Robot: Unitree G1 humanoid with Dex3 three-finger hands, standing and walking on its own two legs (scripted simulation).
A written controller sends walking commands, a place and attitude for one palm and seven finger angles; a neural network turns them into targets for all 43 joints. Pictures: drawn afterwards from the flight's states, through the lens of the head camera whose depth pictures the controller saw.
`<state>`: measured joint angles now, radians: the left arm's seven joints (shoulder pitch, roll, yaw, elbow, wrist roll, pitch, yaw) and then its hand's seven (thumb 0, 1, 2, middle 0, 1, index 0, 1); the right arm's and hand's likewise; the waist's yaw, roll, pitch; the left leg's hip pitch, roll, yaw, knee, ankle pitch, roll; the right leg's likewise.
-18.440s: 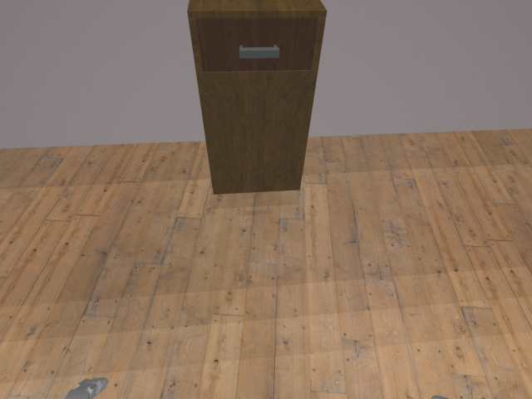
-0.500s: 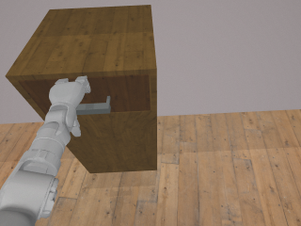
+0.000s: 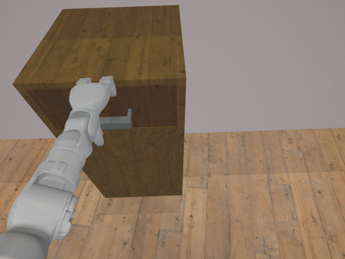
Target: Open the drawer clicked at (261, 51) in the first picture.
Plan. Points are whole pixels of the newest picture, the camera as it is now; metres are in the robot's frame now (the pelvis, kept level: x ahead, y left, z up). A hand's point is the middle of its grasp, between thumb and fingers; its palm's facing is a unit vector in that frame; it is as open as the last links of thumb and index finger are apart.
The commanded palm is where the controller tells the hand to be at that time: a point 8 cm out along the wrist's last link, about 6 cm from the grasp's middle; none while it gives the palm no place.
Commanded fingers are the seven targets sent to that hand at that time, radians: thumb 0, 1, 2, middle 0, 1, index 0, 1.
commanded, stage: move the hooked fingers above the handle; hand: left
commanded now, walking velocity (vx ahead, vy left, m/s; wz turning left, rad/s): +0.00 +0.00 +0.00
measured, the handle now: (108, 117) +0.51 +0.19 +0.00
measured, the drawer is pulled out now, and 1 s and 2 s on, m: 0.00 0.00 0.00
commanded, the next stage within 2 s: none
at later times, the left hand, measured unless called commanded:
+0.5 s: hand (93, 110) +0.46 +0.21 +0.08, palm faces +0.06 +0.00 -1.00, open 13.6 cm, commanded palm +0.43 +0.20 +0.12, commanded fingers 0.00 -0.50 0.30 -0.30 -1.20 -0.30 -1.20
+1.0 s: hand (84, 116) +0.45 +0.23 +0.07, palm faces -0.03 +0.02 -1.00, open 13.6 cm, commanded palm +0.43 +0.21 +0.12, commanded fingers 0.00 -0.50 0.30 -0.30 -1.20 -0.30 -1.20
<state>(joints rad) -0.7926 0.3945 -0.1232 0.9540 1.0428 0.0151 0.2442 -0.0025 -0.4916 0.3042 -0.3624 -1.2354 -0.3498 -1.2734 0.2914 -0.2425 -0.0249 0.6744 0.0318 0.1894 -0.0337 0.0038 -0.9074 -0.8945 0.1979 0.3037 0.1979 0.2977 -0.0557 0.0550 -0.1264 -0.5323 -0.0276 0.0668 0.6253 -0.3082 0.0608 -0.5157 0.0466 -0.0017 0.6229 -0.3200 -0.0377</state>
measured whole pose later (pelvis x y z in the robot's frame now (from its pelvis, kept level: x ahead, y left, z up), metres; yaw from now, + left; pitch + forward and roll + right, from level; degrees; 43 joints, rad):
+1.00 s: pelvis +0.01 -0.01 +0.00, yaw +1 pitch +13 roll +0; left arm -0.75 0.43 -0.14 0.93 1.01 0.09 0.23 0.00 -0.49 0.30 -0.32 -1.20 -0.35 -1.24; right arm 0.28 -0.26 -0.05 0.70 0.03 0.18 -0.03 0.00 -0.91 -0.89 0.20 0.30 0.20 0.30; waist -0.03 0.07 -0.12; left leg -0.53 -0.02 0.05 0.63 -0.31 0.05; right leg -0.51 0.05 -0.02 0.61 -0.33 -0.05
